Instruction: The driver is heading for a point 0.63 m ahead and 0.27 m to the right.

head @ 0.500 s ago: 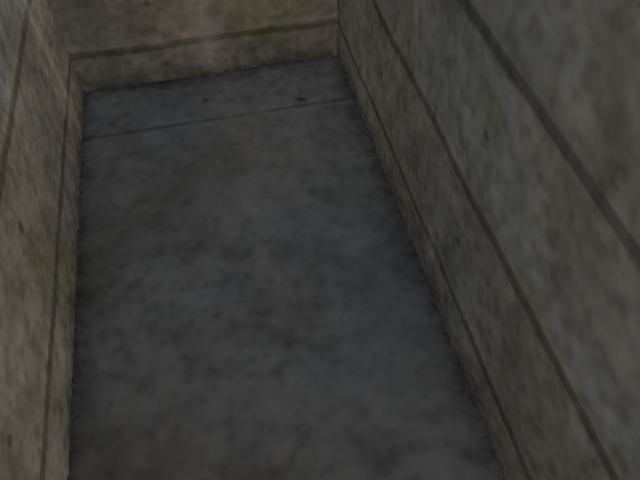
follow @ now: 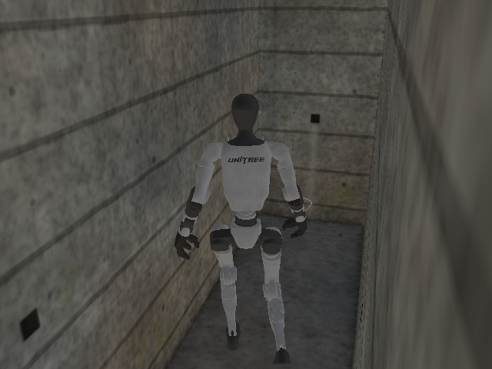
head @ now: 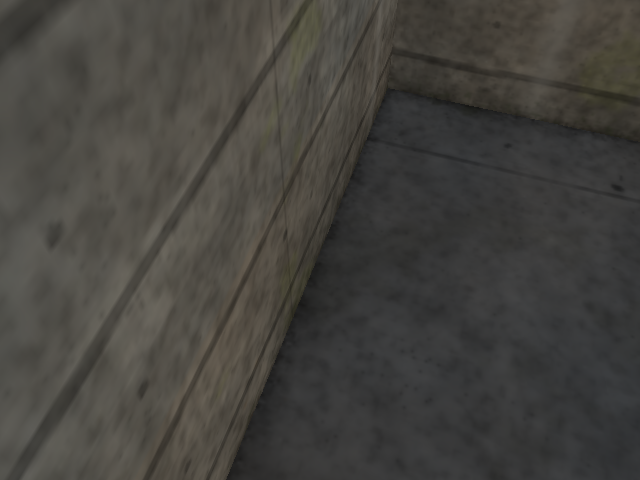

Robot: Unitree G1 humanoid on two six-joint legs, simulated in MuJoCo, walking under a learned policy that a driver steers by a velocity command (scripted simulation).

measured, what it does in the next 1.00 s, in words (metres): walks ahead, turning right: right foot, then left foot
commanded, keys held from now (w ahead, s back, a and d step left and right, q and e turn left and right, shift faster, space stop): w+e+shift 0.32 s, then e+shift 0.28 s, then shift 0.40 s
